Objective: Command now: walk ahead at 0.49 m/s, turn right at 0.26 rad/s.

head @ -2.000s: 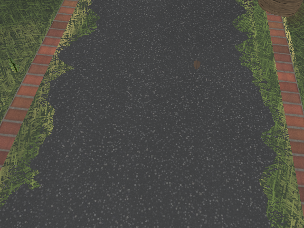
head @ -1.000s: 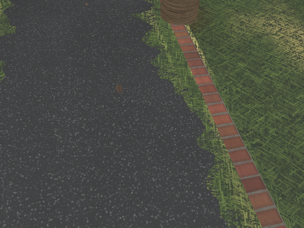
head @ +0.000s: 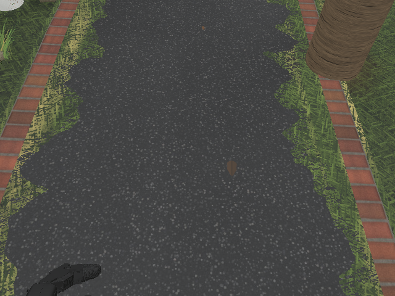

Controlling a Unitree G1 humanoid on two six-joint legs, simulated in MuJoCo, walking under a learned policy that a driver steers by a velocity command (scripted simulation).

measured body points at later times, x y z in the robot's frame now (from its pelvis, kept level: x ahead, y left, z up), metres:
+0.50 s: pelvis +0.27 +0.00 +0.00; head +0.31 -0.01 +0.45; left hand +0.44 +0.26 -0.11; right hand +0.41 -0.30 -0.08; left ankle +0.42 +0.08 -0.73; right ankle +0.20 -0.09 -0.73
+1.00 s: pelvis +0.29 -0.03 +0.00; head +0.30 -0.07 +0.45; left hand +0.57 +0.13 -0.08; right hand +0.26 -0.35 -0.11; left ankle +0.40 +0.08 -0.69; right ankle +0.24 -0.11 -0.73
